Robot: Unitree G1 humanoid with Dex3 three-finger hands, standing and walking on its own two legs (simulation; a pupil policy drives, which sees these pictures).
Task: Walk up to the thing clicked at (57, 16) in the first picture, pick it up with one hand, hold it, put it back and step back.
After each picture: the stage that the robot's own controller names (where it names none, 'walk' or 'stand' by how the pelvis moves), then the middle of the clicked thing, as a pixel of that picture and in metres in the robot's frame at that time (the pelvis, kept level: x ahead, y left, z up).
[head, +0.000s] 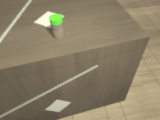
stand; (57, 26) +0.71 +0.16 +0.00
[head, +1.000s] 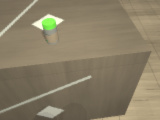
rise first; (50, 31) +0.66 +0.21 +0.02
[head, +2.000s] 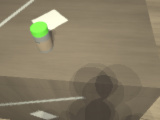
rise first; (42, 37) +0.53 +0.21 +0.03
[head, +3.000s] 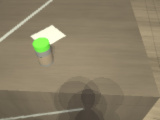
stand; (43, 52) +0.52 +0.20 +0.00
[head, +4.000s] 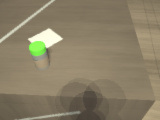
stand; (40, 55) +0.51 +0.21 +0.00
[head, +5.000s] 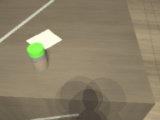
stand; (38, 57) +0.50 +0.22 +0.00
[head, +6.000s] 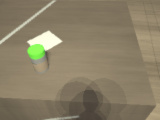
stand; (39, 59) +0.49 +0.22 +0.00
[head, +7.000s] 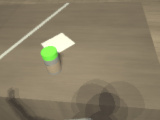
rise first; (51, 60) +0.49 +0.19 +0.00
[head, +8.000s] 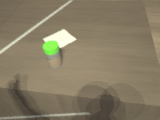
go down; (53, 55) +0.51 +0.19 +0.00
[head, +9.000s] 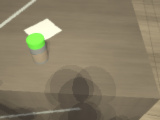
go down; (38, 49) +0.51 +0.18 +0.01
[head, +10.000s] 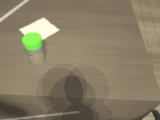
go down; (35, 49) +0.49 +0.18 +0.03
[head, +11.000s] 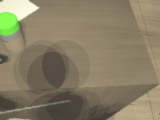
close in; (10, 34) +0.49 +0.20 +0.07
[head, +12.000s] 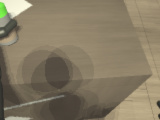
close; (0, 24) +0.53 +0.21 +0.08
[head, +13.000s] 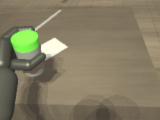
lift; (29, 54) +0.34 +0.16 +0.22
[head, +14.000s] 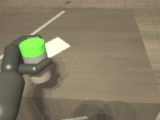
lift; (36, 61) +0.34 +0.16 +0.19
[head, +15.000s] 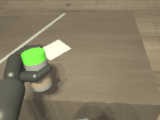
hold; (37, 69) +0.33 +0.16 +0.16
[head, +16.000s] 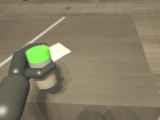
crouch; (42, 67) +0.33 +0.15 +0.17
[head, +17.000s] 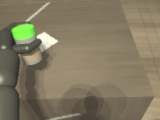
crouch; (28, 44) +0.43 +0.18 +0.16
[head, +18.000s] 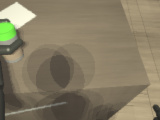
lower; (8, 43) +0.49 +0.20 +0.04
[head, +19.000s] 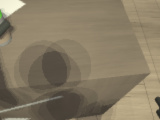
lower; out of the picture +0.53 +0.21 +0.08
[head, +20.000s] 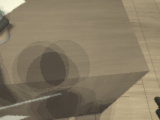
lower; out of the picture +0.53 +0.21 +0.08
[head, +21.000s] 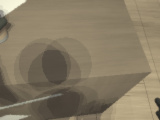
lower; out of the picture +0.53 +0.22 +0.08
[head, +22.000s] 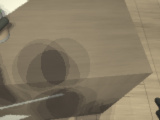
loosen; out of the picture +0.53 +0.22 +0.08
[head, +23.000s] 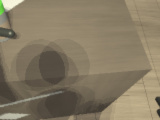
withdraw; out of the picture +0.53 +0.20 +0.09
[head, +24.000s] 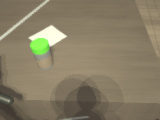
sink last; (42, 54) +0.48 +0.18 +0.04
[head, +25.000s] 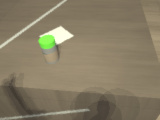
stand; (49, 49) +0.53 +0.20 +0.04
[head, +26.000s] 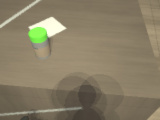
stand; (40, 43) +0.51 +0.20 +0.05
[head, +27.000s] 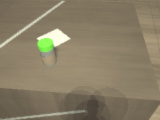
stand; (47, 52) +0.54 +0.19 +0.01
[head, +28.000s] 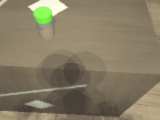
walk; (45, 24) +0.57 +0.15 +0.02
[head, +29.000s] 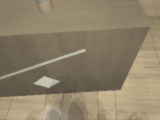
walk; out of the picture +0.75 +0.21 +0.03
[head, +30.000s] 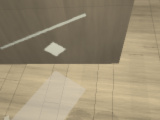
walk; out of the picture +1.08 +0.20 +0.02
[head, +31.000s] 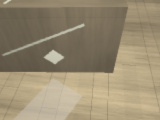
stand; out of the picture +1.15 +0.19 +0.01
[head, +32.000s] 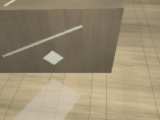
stand; out of the picture +1.18 +0.21 +0.00
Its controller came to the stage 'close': yes
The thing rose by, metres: 0.21
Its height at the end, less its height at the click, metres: +0.00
